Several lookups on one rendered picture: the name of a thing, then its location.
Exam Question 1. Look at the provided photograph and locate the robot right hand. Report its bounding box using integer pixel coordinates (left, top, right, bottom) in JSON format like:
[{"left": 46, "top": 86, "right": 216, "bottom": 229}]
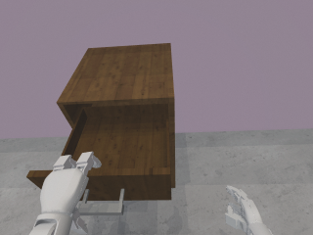
[{"left": 225, "top": 185, "right": 264, "bottom": 235}]

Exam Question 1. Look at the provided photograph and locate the handle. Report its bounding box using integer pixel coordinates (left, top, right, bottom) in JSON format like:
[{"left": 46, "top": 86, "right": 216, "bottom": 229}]
[{"left": 78, "top": 188, "right": 125, "bottom": 215}]

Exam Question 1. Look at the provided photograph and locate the drawer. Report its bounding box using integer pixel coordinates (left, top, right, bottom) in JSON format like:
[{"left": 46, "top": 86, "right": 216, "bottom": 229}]
[{"left": 26, "top": 103, "right": 172, "bottom": 201}]

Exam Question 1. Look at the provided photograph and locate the robot left forearm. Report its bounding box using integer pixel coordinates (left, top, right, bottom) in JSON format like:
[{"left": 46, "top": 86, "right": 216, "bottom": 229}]
[{"left": 29, "top": 211, "right": 73, "bottom": 235}]

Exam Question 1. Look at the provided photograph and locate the cabinet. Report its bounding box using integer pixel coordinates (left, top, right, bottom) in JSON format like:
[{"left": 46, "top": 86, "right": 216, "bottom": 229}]
[{"left": 57, "top": 43, "right": 176, "bottom": 188}]

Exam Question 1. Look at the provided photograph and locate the robot left hand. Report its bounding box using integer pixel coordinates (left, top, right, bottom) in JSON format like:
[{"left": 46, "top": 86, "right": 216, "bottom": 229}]
[{"left": 40, "top": 151, "right": 102, "bottom": 235}]

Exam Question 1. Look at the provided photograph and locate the robot right forearm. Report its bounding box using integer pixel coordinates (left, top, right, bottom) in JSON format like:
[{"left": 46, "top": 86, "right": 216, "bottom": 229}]
[{"left": 246, "top": 222, "right": 273, "bottom": 235}]

